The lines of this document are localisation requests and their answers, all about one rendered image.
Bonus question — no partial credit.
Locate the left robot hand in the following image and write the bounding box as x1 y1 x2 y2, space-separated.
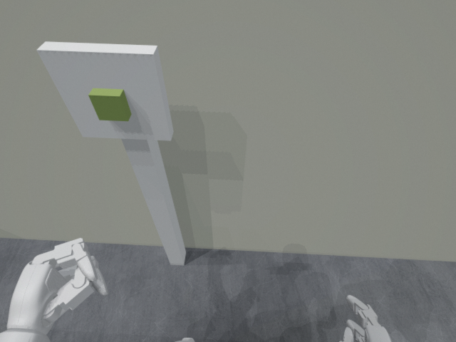
7 238 108 335

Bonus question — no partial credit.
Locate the panel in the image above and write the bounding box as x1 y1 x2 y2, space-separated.
37 41 186 266

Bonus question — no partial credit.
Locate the button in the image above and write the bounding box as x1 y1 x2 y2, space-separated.
88 88 131 121

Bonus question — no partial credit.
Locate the right robot hand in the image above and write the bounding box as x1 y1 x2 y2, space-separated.
339 295 391 342

